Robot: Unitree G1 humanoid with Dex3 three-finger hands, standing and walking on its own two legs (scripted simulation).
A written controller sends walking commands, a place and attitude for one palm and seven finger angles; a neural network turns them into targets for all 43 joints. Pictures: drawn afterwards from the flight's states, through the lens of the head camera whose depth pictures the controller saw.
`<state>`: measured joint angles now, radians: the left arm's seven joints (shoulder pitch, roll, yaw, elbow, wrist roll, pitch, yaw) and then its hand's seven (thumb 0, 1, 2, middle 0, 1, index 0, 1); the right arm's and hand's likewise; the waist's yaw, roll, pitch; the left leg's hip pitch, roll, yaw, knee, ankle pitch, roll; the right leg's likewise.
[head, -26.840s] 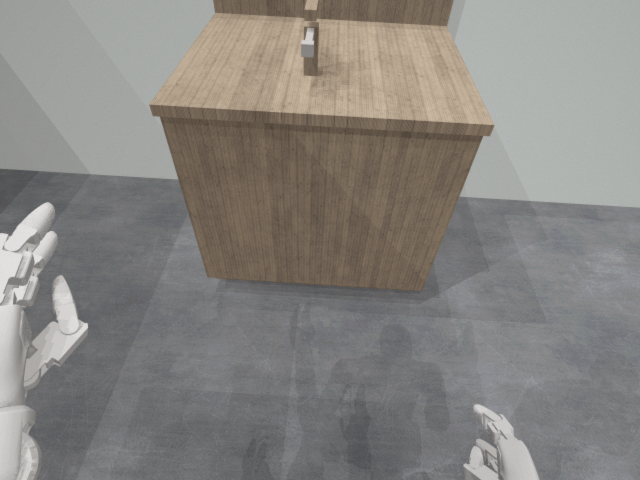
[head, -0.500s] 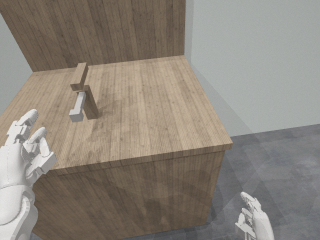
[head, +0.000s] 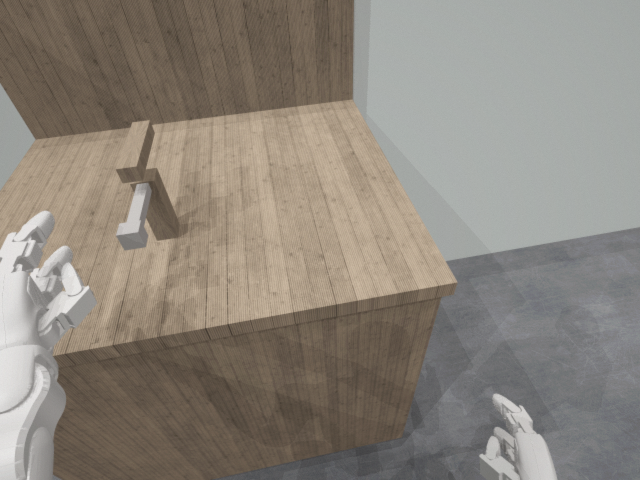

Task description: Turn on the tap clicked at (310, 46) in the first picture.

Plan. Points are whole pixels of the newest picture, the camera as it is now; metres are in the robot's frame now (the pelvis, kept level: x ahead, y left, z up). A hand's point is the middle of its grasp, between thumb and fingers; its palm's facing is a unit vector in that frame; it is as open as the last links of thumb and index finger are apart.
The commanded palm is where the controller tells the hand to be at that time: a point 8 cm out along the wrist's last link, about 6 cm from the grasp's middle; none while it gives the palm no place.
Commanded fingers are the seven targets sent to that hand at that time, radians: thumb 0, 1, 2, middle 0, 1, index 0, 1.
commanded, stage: reach beside the lever's end, fingers flat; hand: left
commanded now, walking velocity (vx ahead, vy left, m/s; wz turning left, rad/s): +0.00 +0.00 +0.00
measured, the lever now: (132, 235) +0.36 +0.31 +0.13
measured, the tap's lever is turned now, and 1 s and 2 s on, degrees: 0 0 0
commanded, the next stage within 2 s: push the lever round in 1.46 s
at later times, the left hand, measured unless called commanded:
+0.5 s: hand (91, 276) +0.27 +0.30 +0.15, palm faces +0.52 -0.85 -0.10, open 7.6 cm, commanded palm +0.24 +0.34 +0.15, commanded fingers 0.00 0.90 0.90 -0.16 -0.19 -0.16 -0.19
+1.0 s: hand (95, 254) +0.32 +0.33 +0.14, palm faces +0.53 -0.84 -0.10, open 7.8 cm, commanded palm +0.28 +0.37 +0.13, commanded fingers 0.00 0.90 0.90 -0.15 -0.15 -0.15 -0.15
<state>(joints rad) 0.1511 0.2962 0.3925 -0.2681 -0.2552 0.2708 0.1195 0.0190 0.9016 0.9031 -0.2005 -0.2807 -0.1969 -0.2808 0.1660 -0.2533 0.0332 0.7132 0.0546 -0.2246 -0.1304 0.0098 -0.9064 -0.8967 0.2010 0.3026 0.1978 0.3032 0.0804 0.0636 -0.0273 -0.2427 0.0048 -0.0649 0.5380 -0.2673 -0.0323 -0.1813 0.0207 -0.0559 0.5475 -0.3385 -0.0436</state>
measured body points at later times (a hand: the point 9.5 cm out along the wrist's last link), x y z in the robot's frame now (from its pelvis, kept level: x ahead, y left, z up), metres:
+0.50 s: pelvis +0.00 +0.01 +0.00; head -0.01 -0.02 +0.45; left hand +0.24 +0.35 +0.16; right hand +0.19 -0.22 -0.09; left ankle +0.02 +0.14 -0.73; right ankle -0.03 -0.09 -0.73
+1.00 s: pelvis -0.01 +0.01 +0.00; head +0.00 -0.01 +0.45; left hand +0.28 +0.37 +0.15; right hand +0.14 -0.25 -0.11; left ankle +0.02 +0.14 -0.73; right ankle -0.03 -0.09 -0.73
